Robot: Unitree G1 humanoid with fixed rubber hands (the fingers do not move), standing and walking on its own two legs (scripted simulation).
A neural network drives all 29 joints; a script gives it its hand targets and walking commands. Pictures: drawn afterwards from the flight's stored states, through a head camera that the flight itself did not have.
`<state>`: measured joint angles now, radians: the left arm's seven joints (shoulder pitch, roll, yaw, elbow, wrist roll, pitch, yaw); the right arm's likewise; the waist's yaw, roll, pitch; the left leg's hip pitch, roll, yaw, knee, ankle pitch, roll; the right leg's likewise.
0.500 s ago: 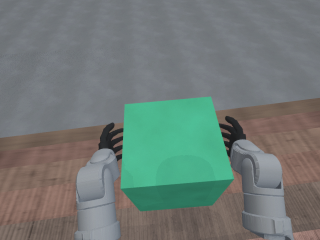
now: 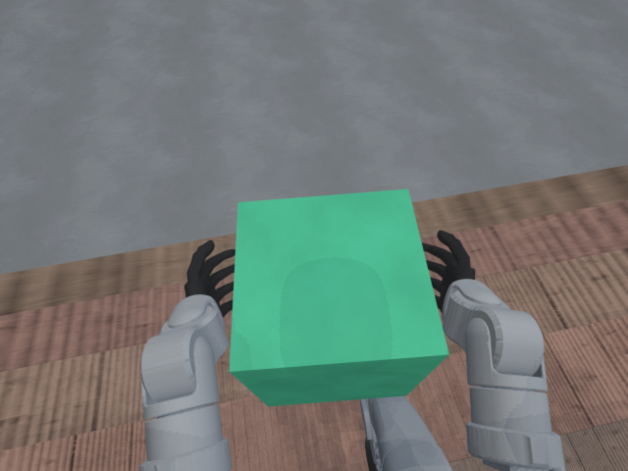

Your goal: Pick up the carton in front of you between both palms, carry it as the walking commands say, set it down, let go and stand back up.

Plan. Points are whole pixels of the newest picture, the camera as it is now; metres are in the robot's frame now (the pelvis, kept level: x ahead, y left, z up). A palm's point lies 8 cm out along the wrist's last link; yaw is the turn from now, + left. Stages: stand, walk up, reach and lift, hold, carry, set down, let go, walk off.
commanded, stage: carry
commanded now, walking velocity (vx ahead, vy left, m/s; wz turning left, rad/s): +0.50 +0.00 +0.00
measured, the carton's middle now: (330, 309) +0.33 -0.03 -0.03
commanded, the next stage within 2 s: none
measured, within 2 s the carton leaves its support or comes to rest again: neither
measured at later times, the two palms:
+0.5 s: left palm (216, 146) +0.67 +0.13 -0.03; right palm (375, 131) +0.68 -0.18 -0.04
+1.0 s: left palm (234, 94) +1.03 +0.12 -0.17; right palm (346, 85) +1.01 -0.19 -0.16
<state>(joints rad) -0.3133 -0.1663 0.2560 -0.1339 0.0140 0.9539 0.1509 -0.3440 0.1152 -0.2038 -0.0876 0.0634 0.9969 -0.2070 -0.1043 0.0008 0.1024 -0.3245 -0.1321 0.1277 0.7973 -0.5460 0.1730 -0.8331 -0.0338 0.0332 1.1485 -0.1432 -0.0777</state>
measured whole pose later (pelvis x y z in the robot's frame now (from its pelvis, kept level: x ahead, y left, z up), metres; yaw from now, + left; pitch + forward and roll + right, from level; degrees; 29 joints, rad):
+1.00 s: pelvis +0.71 -0.02 -0.23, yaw +0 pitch +4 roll +1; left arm -0.27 -0.13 0.25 -0.07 0.03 0.86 0.15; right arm -0.33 0.12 -0.16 0.02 0.03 0.87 -0.18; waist -0.10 -0.04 -0.02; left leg -0.30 -0.08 0.07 0.88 -0.65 0.10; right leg -0.70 -0.05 0.01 0.70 0.19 -0.05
